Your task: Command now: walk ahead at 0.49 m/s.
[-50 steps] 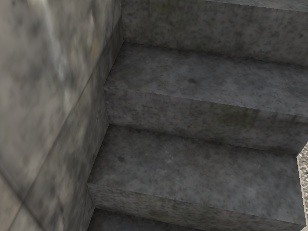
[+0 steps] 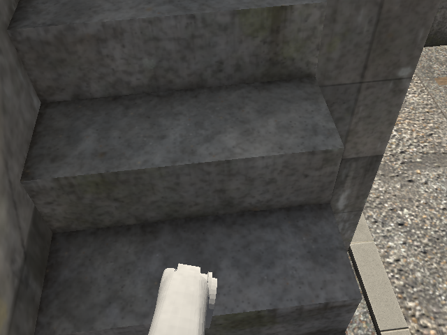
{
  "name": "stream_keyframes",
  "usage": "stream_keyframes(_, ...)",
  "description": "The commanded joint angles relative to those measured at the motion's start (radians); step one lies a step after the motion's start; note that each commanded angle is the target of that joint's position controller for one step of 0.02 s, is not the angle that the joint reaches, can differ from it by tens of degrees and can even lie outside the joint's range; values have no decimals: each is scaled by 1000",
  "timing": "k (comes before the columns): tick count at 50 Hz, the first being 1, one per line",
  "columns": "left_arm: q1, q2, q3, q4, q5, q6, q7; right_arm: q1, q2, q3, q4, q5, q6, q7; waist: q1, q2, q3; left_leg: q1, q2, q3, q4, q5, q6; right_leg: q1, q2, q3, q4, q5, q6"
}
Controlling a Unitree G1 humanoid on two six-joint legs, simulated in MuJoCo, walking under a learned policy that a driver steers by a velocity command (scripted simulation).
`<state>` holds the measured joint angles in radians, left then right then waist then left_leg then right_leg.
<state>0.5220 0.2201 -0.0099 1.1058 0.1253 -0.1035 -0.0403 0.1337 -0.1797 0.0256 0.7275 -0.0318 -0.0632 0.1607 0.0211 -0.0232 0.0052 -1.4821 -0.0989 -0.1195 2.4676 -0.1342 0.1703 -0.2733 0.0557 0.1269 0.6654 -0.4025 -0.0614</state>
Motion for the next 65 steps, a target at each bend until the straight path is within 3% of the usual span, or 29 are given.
stream_keyframes(1, -83, 65, 39, -84, -127, -54, -6, -160, 39, -11, -72, 75, 38, -181, 29, 5, 101, 150, -2, 169, -232, -52, -86, -151, -159, 95, -312, 336, 24)
stream_keyframes(2, -53, 78, 31, -70, -125, -52, 5, -229, 26, 4, -129, 79, 60, -232, 54, -33, 150, 193, 25, 280, -352, -106, -113, -207, -152, 100, -403, 448, 13)
stream_keyframes(3, 221, 124, -23, -10, 1, -52, -10, -183, -12, 32, -215, 42, 100, -80, -3, -205, 62, 8, 119, 194, -363, 37, -70, -14, -301, 207, -462, 496, -163)
stream_keyframes(6, 284, 119, -37, 54, 35, -42, -71, -76, 39, 47, -217, 30, 153, -21, -29, -158, 61, -250, 68, 131, -322, -12, -69, 412, -410, 76, -393, 1057, -265)
stream_keyframes(9, 68, 156, -54, 2, -42, -49, -88, -207, -19, 16, -297, 7, 167, 2, -153, -192, -68, 499, 25, 374, -770, -131, -92, 3, -419, -54, -475, 1744, -290)
stream_keyframes(12, 49, 301, 34, -8, -115, -1, -73, -56, -28, -8, -283, -26, 174, -6, -184, -281, -152, 586, -73, 408, -1278, -284, -144, 418, -466, -45, -279, 2210, -298)
stream_keyframes(14, 101, 333, 83, -1, -70, 67, -85, 98, -93, -36, -207, -25, 180, 16, -164, -246, -213, 815, -146, 386, -1604, -243, -84, 434, -381, -89, 45, 2362, -305)
stream_keyframes(15, 110, 223, 68, 7, -23, 95, -96, 360, -132, -52, -64, -75, 185, 10, -203, -25, -269, 1178, -88, 73, -1722, -27, 57, 11, -278, -26, 380, 1677, -250)
stream_keyframes(16, 145, 118, 46, 12, -41, 118, -134, 465, -154, -53, -30, -70, 162, 12, -155, 219, -344, 1326, 186, -471, -1847, 119, 319, -380, -22, 72, 876, 670, -95)
stream_keyframes(17, 5, 49, 32, -21, -100, 114, -110, 496, -16, -26, 25, -35, 97, 0, -168, 165, -258, 1254, 249, -561, -1893, -258, 263, -619, -18, 247, 1082, 637, -118)
stream_keyframes(20, -330, 39, 22, -243, -52, 95, 40, 405, 80, 9, 199, -7, -17, -12, -27, 12, -85, 1200, 149, -410, -1937, -163, 132, -955, -29, 166, 1312, 445, -122)
stream_keyframes(26, -477, 91, 25, -351, -113, 69, 88, 421, 24, -9, 293, 20, -54, 22, -13, 138, -23, 1045, 164, -285, -2010, 236, 106, -1083, -42, -89, 1672, -44, -54)
stream_keyframes(29, -637, 44, 8, -404, -107, 59, 97, 554, 18, 8, 350, -61, -28, 36, -45, 20, -30, 1240, 150, -331, -2020, 104, 13, -1250, -80, -71, 1420, 135, -83)
stream_keyframes(33, -895, -53, -6, -467, -118, 90, 63, 700, -70, -32, 415, -17, -1, 25, -113, 108, -9, 1236, 237, -332, -2167, 519, -41, -1207, -107, -251, 1233, -93, -48)
stream_keyframes(39, -643, 49, 40, -434, -125, 144, 9, 494, -230, -60, 455, 1, -43, 57, 91, 138, -231, 1409, 409, -167, -1918, 2438, -182, -395, 69, -287, 536, -66, -131)
stream_keyframes(41, -96, 86, 78, -214, -188, 150, 9, 388, -153, -56, 407, -80, -14, 124, 185, -177, -435, 1068, 263, -144, -1415, 1503, -298, 269, -27, 138, 273, 361, -287)
stream_keyframes(42, -82, 96, 85, -207, -142, 164, 5, 265, -179, -64, 370, -34, 13, 122, 233, -367, -315, 886, 5, -73, -687, 172, -387, 80, -247, 579, -60, 327, -448)
stream_keyframes(44, -292, 156, 97, -250, -79, 121, -13, 288, -144, -81, 342, -17, 28, 47, 94, 53, -21, 393, -88, -172, -65, 53, -140, -154, -235, 614, -172, 66, -388)
stream_keyframes(46, -538, -41, 37, -220, -155, 47, -56, 262, -58, -47, 233, -109, 27, -9, -100, 174, -46, 400, -21, -124, -222, -40, -73, -220, -167, 333, -211, 177, -327)
stream_keyframes(48, -491, -76, 16, -161, -158, -15, -69, 222, -44, -33, 157, -93, 38, -59, -156, 98, -20, 389, 49, 22, -314, -218, -99, -285, -129, 101, -222, 365, -254)
stream_keyframes(52, -343, 183, 56, -234, -103, -43, -28, 120, -74, -11, -27, -23, 5, -85, -139, 28, -99, 755, 50, 164, -540, -253, -148, -435, -23, -80, -322, 788, -190)
stream_keyframes(54, -341, 312, 90, -248, -179, -17, -43, -68, -201, -32, -175, -37, 41, -108, -217, 125, -165, 1050, 13, 233, -1253, -473, -226, -519, -14, 71, -336, 1122, -266)
stream_keyframes(55, -330, 302, 87, -320, -130, -10, -22, 126, -193, -21, -90, -50, 65, -90, -189, 142, -246, 1251, -2, 293, -1437, -115, -225, -331, 80, -56, -250, 1511, -204)
stream_keyframes(57, -411, 267, 59, -314, -150, 51, -7, 431, -81, -4, 48, -89, 142, -69, -322, 100, -121, 1378, -11, 247, -2372, 57, -223, -75, 111, 48, 102, 1295, -217)
stream_keyframes(58, -267, 72, -3, -243, -108, 92, -60, 490, -62, 7, 134, -81, 164, -75, -225, 146, -21, 1508, 156, 93, -2506, 400, -112, -264, 121, 31, 453, 699, -200)
stream_keyframes(60, 45, -60, -38, -291, -167, 165, -132, 628, -150, -16, 231, -180, 117, -47, -33, 267, -154, 1879, 442, -51, -1945, 1724, 21, -935, 140, 27, 1382, 158, -176)
stream_keyframes(61, 149, 24, -15, -283, -115, 161, -154, 529, -141, -36, 210, -128, 93, -16, 20, 224, -428, 2024, 597, -59, -1887, 1682, 176, -971, 74, 55, 1620, 2, -97)
stream_keyframes(63, -267, 19, -18, -458, -125, 124, -112, 509, -130, -44, 281, -74, 16, -40, -36, 110, -308, 2084, 474, 70, -1942, 1141, 76, -1364, 59, -42, 1810, -136, -77)
stream_keyframes(65, -469, -75, -63, -533, -157, 100, -61, 661, -74, -30, 404, -130, 4, -72, -50, 105, -104, 2009, 416, 72, -2033, 887, 38, -1647, 47, -118, 1971, -290, -111)
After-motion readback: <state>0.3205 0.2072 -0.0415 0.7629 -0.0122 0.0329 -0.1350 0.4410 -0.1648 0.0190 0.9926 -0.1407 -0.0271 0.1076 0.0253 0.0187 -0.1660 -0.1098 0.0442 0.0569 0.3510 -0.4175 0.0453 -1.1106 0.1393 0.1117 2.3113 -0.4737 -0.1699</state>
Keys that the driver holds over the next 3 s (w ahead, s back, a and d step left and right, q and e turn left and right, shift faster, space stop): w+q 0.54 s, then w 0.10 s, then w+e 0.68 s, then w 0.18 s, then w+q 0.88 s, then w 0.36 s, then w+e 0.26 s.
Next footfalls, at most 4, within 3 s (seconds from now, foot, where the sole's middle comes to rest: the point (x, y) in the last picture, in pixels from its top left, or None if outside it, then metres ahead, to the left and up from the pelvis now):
0.28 left None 0.22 0.14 -0.57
0.78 right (201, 271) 0.50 0.10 -0.37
1.18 left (119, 281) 0.47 0.28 -0.37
1.56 right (211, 116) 0.79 0.08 -0.18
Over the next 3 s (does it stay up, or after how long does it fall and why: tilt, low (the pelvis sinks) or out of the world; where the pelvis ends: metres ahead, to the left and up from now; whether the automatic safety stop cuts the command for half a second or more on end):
stays up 1.00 0.19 0.79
